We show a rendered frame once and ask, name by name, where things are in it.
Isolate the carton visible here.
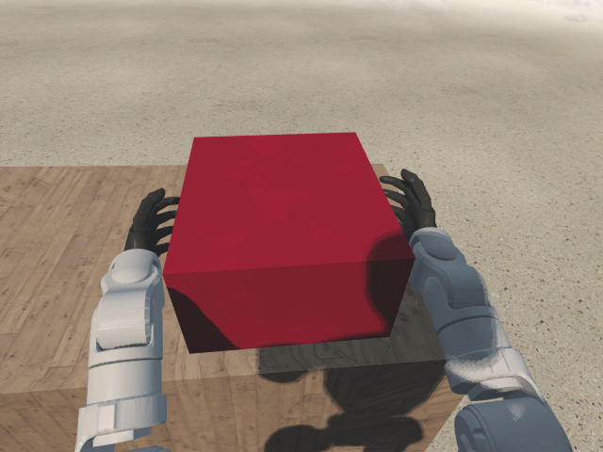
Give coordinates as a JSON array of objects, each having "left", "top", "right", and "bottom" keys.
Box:
[{"left": 162, "top": 132, "right": 416, "bottom": 354}]

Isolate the robot left hand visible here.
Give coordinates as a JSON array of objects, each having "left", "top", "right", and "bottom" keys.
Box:
[{"left": 124, "top": 188, "right": 180, "bottom": 257}]

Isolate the robot right hand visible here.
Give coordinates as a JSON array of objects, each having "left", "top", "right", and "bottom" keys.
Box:
[{"left": 379, "top": 169, "right": 437, "bottom": 243}]

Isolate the pedestal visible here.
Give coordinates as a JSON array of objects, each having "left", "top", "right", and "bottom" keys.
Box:
[{"left": 0, "top": 164, "right": 465, "bottom": 452}]

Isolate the robot right upper arm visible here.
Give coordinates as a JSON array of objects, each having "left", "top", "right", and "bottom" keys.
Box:
[{"left": 454, "top": 397, "right": 570, "bottom": 452}]

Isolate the robot right forearm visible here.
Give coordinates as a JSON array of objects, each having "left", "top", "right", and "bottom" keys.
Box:
[{"left": 409, "top": 227, "right": 573, "bottom": 452}]

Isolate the robot left forearm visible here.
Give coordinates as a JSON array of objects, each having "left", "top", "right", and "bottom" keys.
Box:
[{"left": 74, "top": 249, "right": 167, "bottom": 452}]

